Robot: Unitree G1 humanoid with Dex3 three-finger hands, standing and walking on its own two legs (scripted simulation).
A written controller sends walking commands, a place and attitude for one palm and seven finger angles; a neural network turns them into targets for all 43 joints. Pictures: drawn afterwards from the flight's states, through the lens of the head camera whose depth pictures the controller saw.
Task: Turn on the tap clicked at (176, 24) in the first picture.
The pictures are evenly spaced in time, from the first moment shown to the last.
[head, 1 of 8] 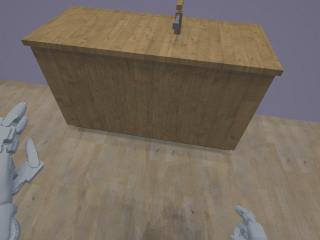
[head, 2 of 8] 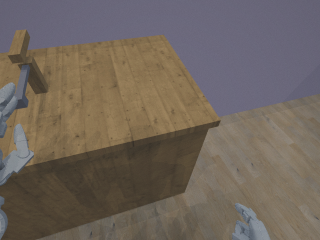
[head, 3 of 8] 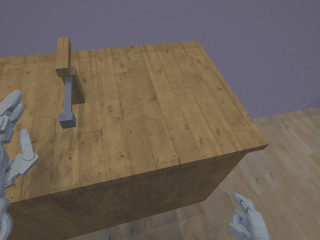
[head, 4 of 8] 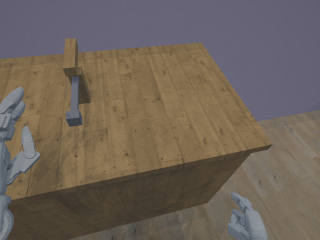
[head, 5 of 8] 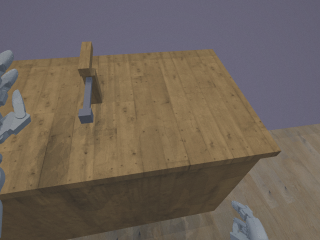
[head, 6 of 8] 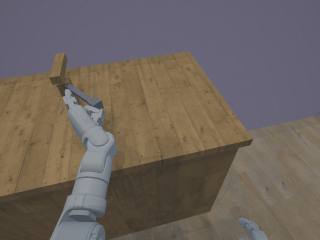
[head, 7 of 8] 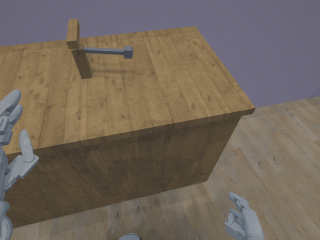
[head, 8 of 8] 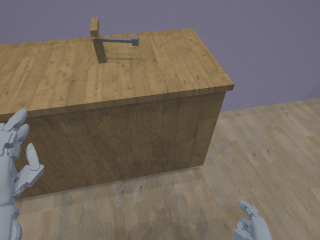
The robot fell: no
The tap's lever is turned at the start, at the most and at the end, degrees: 0 73 73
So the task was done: yes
